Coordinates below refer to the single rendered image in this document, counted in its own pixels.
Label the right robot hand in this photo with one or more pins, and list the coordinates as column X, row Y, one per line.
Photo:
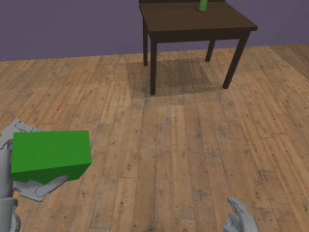
column 245, row 222

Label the left robot hand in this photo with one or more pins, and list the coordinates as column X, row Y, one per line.
column 31, row 190

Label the sponge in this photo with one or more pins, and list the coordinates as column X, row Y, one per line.
column 43, row 156

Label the table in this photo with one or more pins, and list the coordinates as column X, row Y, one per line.
column 180, row 21

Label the left robot forearm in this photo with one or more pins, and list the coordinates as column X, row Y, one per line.
column 9, row 220

